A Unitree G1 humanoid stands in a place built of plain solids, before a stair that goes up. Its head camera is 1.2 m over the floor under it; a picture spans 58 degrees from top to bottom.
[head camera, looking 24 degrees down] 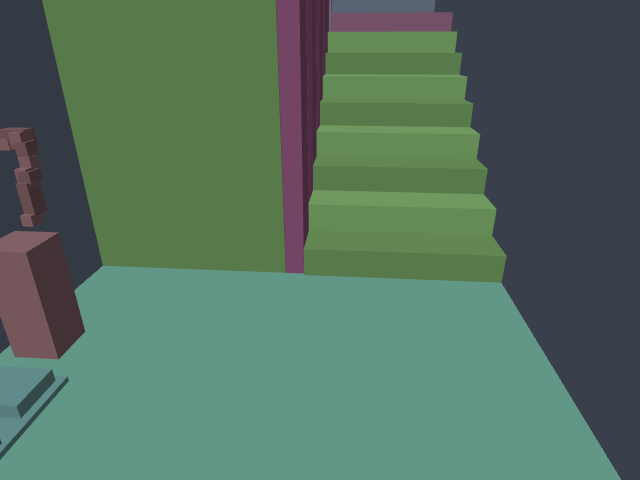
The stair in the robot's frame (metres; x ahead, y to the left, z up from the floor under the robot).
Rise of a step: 0.17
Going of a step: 0.29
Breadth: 1.11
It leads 5 degrees to the right of straight ahead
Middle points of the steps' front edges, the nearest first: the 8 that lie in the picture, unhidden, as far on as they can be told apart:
2.15 -0.46 0.17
2.44 -0.48 0.33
2.72 -0.51 0.50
3.00 -0.53 0.66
3.29 -0.55 0.83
3.57 -0.58 0.99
3.86 -0.60 1.16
4.14 -0.62 1.33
